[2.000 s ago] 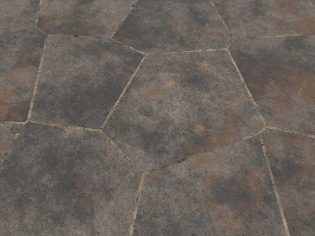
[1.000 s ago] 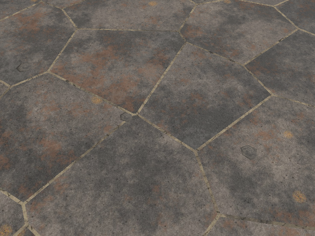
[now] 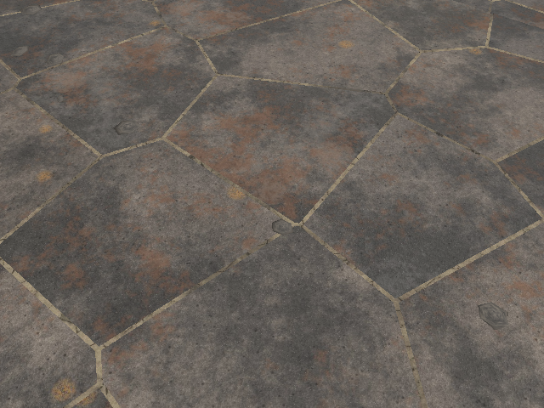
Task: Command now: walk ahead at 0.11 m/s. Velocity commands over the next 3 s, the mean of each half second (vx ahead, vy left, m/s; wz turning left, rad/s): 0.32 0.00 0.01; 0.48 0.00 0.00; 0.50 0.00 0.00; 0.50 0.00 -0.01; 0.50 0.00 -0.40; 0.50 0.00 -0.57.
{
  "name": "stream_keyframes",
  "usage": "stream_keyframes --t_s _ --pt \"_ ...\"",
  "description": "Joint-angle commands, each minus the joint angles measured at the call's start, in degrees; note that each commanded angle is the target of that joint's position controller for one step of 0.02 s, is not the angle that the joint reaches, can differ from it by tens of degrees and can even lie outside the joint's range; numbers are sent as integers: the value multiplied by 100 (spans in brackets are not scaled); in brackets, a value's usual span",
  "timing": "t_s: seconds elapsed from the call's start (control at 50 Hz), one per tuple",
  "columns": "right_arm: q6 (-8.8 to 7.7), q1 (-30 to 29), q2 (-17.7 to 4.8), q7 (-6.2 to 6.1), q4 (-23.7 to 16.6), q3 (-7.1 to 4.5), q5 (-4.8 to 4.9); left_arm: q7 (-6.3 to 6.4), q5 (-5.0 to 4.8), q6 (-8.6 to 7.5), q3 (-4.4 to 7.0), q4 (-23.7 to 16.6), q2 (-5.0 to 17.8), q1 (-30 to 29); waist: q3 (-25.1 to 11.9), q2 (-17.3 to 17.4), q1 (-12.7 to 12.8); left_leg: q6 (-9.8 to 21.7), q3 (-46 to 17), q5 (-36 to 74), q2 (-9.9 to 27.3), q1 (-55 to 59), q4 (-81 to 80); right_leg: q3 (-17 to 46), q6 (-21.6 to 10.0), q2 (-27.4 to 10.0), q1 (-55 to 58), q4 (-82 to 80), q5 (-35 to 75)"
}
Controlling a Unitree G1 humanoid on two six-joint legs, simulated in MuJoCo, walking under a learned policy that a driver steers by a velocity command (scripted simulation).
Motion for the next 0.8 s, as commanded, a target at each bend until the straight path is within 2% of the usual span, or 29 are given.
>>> stream_keyframes --t_s 0.02,0.06,0.08,0.1,0.14,0.16,0.18,0.2,0.22,0.24,0.26,0.28,0.3,0.32,0.34,0.4,0.46,0.52,0.58,0.62,0.64,0.66,0.68,0.7,0.72,0.74,0.76,0.78,0.8 --pt "-16 138 -883 -61 -141 -222 66 31 -57 -39 107 -138 580 28 -8 407 -104 391 -648 -1599 453 -218 -881 -493 -176 397 -447 329 -825" --pt "-60 431 -1121 -60 -70 -292 100 -5 -87 -151 76 -332 458 -241 428 981 -266 864 -1817 -3139 1210 -334 -1589 -530 -315 470 -1291 1173 -1159" --pt "-120 533 -1200 -66 -30 -323 122 -45 -124 -240 67 -413 432 -334 618 1167 -297 1098 -2376 -3252 1576 -508 -1834 -317 -445 321 -1451 1554 -1146" --pt "-188 490 -1164 -72 -36 -321 118 -95 -171 -329 84 -440 461 -313 715 1201 -237 1203 -2590 -3033 1762 -508 -1896 -139 -587 170 -1629 1788 -1269" --pt "-260 152 -1037 -60 -148 -301 182 -210 -225 -483 87 -367 443 -43 661 1035 13 1081 -2260 -2370 1726 -473 -1712 -91 -855 34 -1363 1200 -1352" --pt "-245 -220 -1017 -53 -253 -292 240 -248 -216 -536 108 -152 422 422 530 858 307 865 -1712 -1938 1421 -913 -1486 -281 -933 141 -398 350 -682" --pt "-240 -415 -908 -43 -332 -260 217 -262 -155 -543 162 151 454 966 365 587 518 640 -1143 -1395 992 -1377 -945 -354 -855 344 587 -80 36" --pt "-272 -498 -548 -16 -417 -157 138 -256 -74 -540 235 344 679 1586 75 -260 668 307 -377 -828 463 -1940 480 692 -929 -314 1380 -552 -325" --pt "-357 -595 -346 -39 -689 -110 116 -301 -79 -566 379 359 1393 2074 -73 -1715 724 -52 307 -1270 -188 -2991 2155 3088 -1603 -1580 1887 -1546 -1271" --pt "-439 -517 -615 -55 -679 -188 272 -333 23 -632 289 286 1217 1828 138 -1343 557 -2 -243 -1768 -13 -3428 3232 3994 -2025 -1993 1576 -1831 -1924" --pt "-512 -334 -702 -11 -590 -207 361 -316 -25 -684 199 112 868 1380 547 -884 339 109 -437 -1199 317 -3804 3641 3469 -1913 -1826 1479 -1803 -1975" --pt "-567 -223 -714 32 -476 -219 328 -315 -57 -702 158 7 700 1156 592 -733 243 183 -321 -625 507 -3878 3666 2814 -1676 -1520 1488 -1798 -1629" --pt "-609 -299 -743 49 -453 -253 253 -328 -70 -697 134 -46 661 1058 590 -602 206 201 -231 -167 649 -3934 3498 2344 -1492 -1351 1548 -1814 -957" --pt "-626 -433 -765 82 -475 -284 183 -330 -51 -676 83 -54 521 1097 523 -580 216 177 -159 192 760 -3796 3281 1864 -1350 -1176 1538 -1814 -140" --pt "-625 -488 -688 131 -478 -283 151 -317 -26 -638 40 -31 394 1241 394 -613 240 125 -25 424 779 -3620 3116 1470 -1285 -1005 1552 -1801 604" --pt "-569 -848 -351 204 -617 -202 145 -215 2 -547 36 -11 504 1500 306 -518 297 -102 274 880 718 -3471 2442 817 -1348 -832 1441 -1815 2023" --pt "-570 -1547 -168 241 -874 -100 173 -131 9 -502 45 -80 649 1532 498 -490 427 -190 486 1562 541 -2912 1207 427 -1307 -665 884 -2047 2013" --pt "-582 -1989 -222 307 -1033 -75 214 -109 -45 -496 73 -12 695 1797 695 -543 491 -112 552 1896 414 -2600 556 334 -1363 -808 879 -2171 1968" --pt "-627 -2112 -380 384 -1141 -104 223 -98 -101 -457 136 -1 745 1793 667 -551 291 144 429 1743 379 -2482 187 262 -1286 -1071 1420 -1869 2706" --pt "-635 -1622 -646 377 -1041 -223 201 -91 -69 -407 207 -76 894 1634 159 -712 -98 356 550 1429 129 -1689 217 170 -1165 -1140 1726 -1133 4630" --pt "-619 -867 -840 338 -828 -337 206 -89 -36 -350 224 -114 916 1536 -349 -770 -512 516 669 1358 -46 -749 220 34 -1071 -1028 1669 -256 5532" --pt "-581 144 -1052 270 -516 -459 215 -87 2 -313 198 -182 855 1479 -942 -708 -975 705 537 1453 70 708 238 -67 -913 -803 1006 939 5397" --pt "-537 1081 -1426 201 -291 -555 99 -101 84 -330 90 -341 495 1683 -1764 165 -1074 1153 -1089 854 1296 2680 326 -234 -750 -305 -703 2860 3227" --pt "-547 1196 -1480 273 -178 -515 71 -170 12 -467 -112 -302 -247 2324 -2576 1576 -629 1970 -3919 -493 2462 3690 -676 299 -547 744 -2238 4559 -1625" --pt "-572 855 -943 280 -183 -375 127 -216 -165 -619 60 -405 450 1678 -1778 1014 -767 1676 -3888 -932 2200 3045 -1161 767 -661 433 -2820 5130 -1653" --pt "-605 327 -776 271 -244 -317 136 -228 -306 -713 143 -606 695 1132 -845 756 -604 1452 -2936 -476 2033 2093 -1317 557 -743 151 -3058 5087 -1123" --pt "-649 -76 -700 288 -291 -292 99 -182 -280 -757 144 -655 638 888 -488 202 -403 1340 -2298 252 1830 1239 -1486 456 -747 -132 -2814 4788 -592" --pt "-688 -276 -571 316 -309 -260 35 -150 -205 -731 189 -652 589 838 -273 129 -219 1276 -1775 891 1628 641 -1615 408 -712 -308 -2555 4519 -296" --pt "-711 -353 -461 327 -275 -224 -19 -151 -166 -658 193 -632 471 997 -296 258 -30 1258 -1454 1088 1489 285 -1781 450 -695 -444 -2219 4379 -132"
